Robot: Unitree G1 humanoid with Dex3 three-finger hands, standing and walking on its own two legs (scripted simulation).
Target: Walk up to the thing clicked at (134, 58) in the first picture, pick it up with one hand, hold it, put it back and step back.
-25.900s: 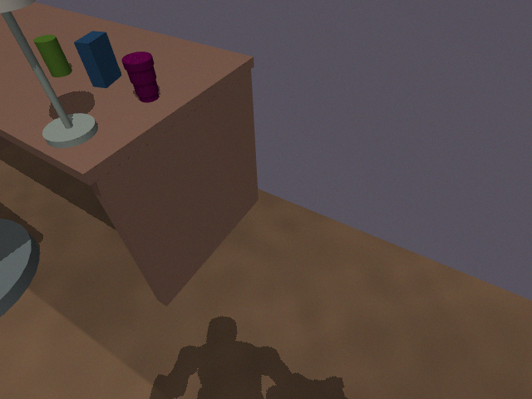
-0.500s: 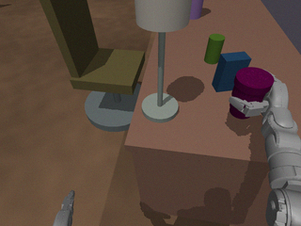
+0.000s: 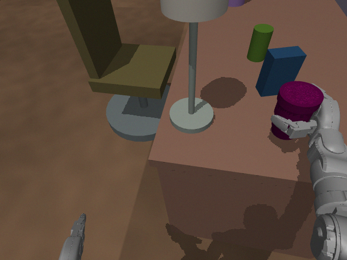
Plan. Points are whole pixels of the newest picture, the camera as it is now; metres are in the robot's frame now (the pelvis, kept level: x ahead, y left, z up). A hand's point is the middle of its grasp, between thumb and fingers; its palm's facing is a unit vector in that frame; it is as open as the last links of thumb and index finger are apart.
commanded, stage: lower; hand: right
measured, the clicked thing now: (291, 113) +0.46 -0.21 +0.10
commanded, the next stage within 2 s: loosen in 0.84 s
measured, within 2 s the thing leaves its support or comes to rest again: rests again in 0.80 s
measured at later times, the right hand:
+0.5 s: hand (289, 118) +0.47 -0.21 +0.07, palm faces +0.20 +0.98 +0.00, open 10.3 cm
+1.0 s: hand (290, 123) +0.47 -0.22 +0.05, palm faces +0.21 +0.98 +0.01, open 10.3 cm
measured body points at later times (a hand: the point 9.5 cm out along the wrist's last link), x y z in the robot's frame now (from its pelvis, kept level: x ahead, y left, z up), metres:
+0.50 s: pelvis -0.01 -0.01 -0.02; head +0.06 -0.02 +0.42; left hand +0.13 +0.26 -0.07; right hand +0.45 -0.27 +0.08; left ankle +0.01 +0.12 -0.73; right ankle +0.00 -0.11 -0.73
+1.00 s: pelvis -0.01 +0.00 -0.03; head +0.07 -0.02 +0.41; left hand +0.14 +0.27 -0.07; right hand +0.45 -0.27 +0.06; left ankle +0.01 +0.12 -0.73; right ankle +0.00 -0.11 -0.73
